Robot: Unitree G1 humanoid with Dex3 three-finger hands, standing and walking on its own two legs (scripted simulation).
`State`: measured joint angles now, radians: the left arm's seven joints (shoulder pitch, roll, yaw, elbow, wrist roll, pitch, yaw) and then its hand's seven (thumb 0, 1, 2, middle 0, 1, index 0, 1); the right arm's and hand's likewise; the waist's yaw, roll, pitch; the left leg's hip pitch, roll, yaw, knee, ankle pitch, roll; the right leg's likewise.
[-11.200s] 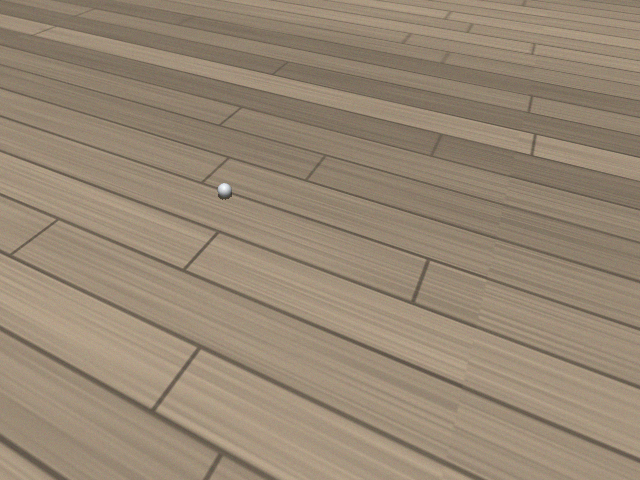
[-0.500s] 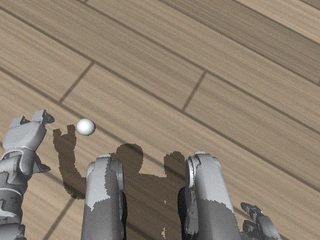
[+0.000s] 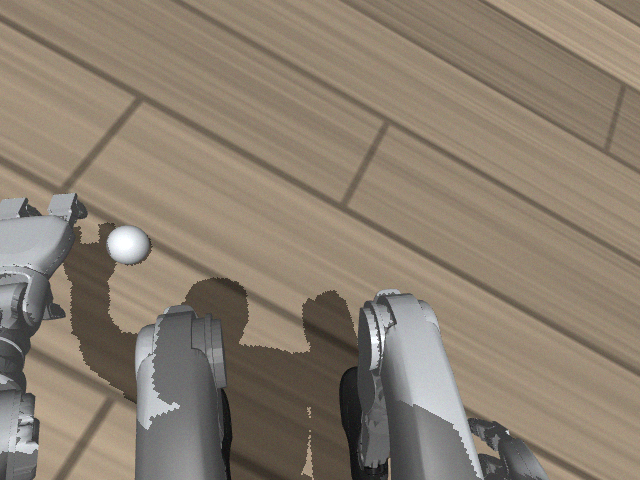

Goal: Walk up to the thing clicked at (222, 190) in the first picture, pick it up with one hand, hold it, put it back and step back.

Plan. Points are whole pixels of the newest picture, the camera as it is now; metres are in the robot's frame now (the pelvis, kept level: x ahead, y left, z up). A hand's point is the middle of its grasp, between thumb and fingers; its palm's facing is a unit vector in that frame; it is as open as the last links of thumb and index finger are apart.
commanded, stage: rise first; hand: left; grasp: from above
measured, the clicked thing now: (128, 244) +0.47 +0.28 -0.32
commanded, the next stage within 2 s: approach in 0.74 s
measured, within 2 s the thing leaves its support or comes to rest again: neither
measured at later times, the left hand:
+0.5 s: hand (70, 260) +0.41 +0.32 -0.19, palm faces -0.46 -0.07 -0.88, open 14.1 cm
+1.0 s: hand (86, 257) +0.42 +0.30 -0.21, palm faces -0.47 -0.06 -0.88, open 14.1 cm
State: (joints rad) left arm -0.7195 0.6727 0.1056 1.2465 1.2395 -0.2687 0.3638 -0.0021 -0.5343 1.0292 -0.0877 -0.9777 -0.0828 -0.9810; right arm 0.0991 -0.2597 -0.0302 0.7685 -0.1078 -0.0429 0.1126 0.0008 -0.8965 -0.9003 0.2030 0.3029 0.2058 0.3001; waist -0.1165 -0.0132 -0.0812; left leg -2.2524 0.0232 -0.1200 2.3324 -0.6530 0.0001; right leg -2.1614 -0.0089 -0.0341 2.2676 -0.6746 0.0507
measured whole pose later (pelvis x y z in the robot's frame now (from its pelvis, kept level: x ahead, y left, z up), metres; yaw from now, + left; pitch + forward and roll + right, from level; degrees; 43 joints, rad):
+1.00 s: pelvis +0.01 +0.00 -0.03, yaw -1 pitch +33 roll -7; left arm -0.83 0.71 0.10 1.44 1.28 -0.27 0.47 0.00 -0.53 1.00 -0.08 -1.03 -0.09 -1.03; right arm 0.08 -0.26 0.01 0.80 -0.17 -0.07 0.15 0.00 -0.90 -0.90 0.20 0.30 0.21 0.30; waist -0.17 -0.03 -0.04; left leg -2.34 0.02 -0.15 2.44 -0.69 -0.02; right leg -2.25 0.01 -0.04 2.38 -0.70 0.05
